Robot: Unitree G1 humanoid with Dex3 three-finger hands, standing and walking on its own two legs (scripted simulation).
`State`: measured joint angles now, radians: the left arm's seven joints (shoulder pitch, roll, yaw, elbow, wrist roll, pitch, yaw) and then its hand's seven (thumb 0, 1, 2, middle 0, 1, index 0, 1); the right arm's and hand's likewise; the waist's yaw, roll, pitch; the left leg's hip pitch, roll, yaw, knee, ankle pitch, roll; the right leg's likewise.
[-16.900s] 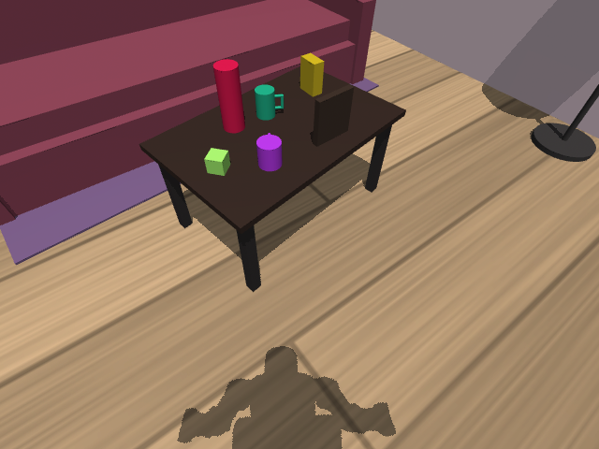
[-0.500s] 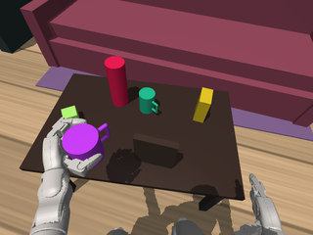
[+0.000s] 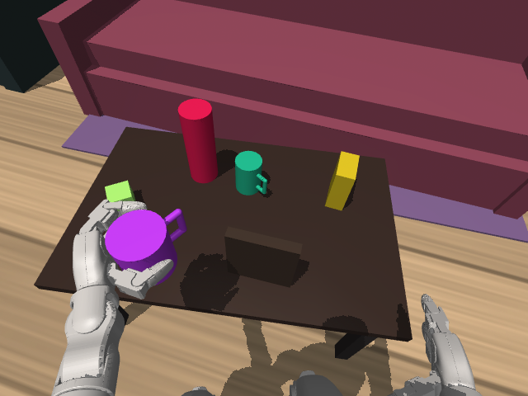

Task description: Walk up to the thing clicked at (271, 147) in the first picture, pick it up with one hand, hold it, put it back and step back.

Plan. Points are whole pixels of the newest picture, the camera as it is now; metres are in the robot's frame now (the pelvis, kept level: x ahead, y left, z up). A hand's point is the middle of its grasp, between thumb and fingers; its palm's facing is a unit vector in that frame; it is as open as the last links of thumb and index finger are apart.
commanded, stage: hold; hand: left
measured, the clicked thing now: (153, 241) +0.34 +0.15 +0.03
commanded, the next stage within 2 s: crouch in 1.68 s
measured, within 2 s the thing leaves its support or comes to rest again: neither
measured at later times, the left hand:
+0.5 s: hand (139, 245) +0.33 +0.17 +0.04, palm faces +0.21 -0.98 +0.00, open 11.3 cm
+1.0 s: hand (136, 254) +0.32 +0.17 +0.03, palm faces +0.21 -0.98 -0.02, open 11.3 cm
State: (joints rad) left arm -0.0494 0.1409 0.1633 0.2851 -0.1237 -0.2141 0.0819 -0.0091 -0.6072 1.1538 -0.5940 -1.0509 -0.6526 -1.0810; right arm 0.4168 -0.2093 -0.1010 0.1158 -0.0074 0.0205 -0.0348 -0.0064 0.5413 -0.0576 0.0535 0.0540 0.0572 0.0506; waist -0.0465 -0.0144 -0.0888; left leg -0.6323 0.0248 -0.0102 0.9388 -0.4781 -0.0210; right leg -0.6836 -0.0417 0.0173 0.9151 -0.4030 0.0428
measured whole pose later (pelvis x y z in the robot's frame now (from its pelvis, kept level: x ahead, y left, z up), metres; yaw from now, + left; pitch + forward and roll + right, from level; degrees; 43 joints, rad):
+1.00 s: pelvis +0.00 +0.00 +0.00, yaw +0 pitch +10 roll +0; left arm -0.03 0.15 0.15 0.30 -0.12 -0.25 0.08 -0.01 -0.61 1.15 -0.60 -1.04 -0.66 -1.07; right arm 0.40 -0.21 -0.10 0.15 -0.01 0.01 -0.03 -0.01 0.54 -0.06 0.05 0.05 0.06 0.05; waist -0.05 -0.01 -0.08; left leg -0.65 0.02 -0.02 0.95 -0.48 -0.02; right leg -0.69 -0.04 0.01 0.92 -0.40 0.04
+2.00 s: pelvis +0.00 +0.00 +0.00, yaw +0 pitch +11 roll +0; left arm -0.15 0.14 0.19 0.44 -0.13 -0.29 0.06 -0.01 -0.61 1.16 -0.60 -1.05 -0.66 -1.08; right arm 0.41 -0.20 -0.09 0.13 -0.01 0.02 -0.02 -0.01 0.56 -0.05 0.05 0.05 0.06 0.05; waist -0.06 -0.02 -0.09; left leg -0.66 0.02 -0.01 0.95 -0.48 -0.02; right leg -0.72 -0.04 0.02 0.93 -0.41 0.04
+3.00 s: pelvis -0.03 +0.00 -0.09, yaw +0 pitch +29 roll -3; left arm -0.69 0.51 0.48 1.13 -0.02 -0.56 0.01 -0.01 -0.61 1.15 -0.60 -1.03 -0.66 -1.06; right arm 0.37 -0.28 -0.07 -0.14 -0.07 0.02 0.06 -0.01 0.55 -0.05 0.06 0.05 0.06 0.05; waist -0.30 -0.04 -0.15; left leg -1.31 0.03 -0.09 1.41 -0.60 -0.04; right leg -1.32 -0.02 -0.03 1.32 -0.50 0.03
